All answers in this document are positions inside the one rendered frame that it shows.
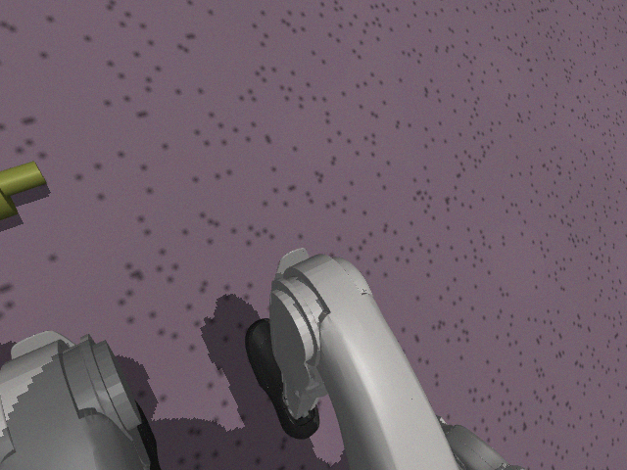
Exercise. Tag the bottle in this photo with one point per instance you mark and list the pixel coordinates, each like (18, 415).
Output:
(16, 180)

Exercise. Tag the right robot foot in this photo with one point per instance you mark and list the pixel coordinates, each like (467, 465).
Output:
(259, 351)

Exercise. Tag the right robot hand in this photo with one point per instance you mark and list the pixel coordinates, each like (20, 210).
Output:
(470, 452)

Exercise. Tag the left robot foot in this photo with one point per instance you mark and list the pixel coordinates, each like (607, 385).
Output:
(148, 440)

